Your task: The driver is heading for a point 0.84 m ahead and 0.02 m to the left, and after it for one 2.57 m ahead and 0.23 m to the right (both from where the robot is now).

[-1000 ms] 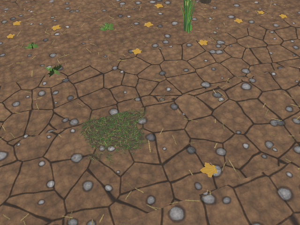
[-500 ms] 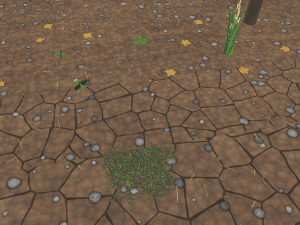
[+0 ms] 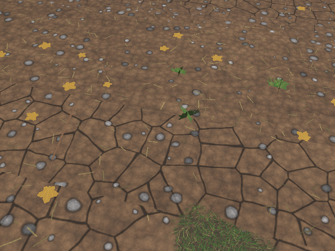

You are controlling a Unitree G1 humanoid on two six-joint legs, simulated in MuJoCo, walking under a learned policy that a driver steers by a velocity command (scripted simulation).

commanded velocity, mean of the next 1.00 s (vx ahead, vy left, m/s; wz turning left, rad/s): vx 0.50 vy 0.00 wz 0.30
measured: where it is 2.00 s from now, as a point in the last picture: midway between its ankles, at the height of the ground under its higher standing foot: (158, 190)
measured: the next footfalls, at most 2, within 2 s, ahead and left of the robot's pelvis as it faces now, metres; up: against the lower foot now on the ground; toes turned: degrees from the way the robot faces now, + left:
left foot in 0.12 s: +0.26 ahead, +0.10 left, -0.16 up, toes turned +9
right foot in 0.52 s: +0.57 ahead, -0.06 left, -0.16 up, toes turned +14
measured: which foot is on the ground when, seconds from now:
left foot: up 0.00-0.10, down 0.12-0.52, up 0.54-1.00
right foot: down 0.00-0.14, up 0.16-0.50, down 0.52-1.00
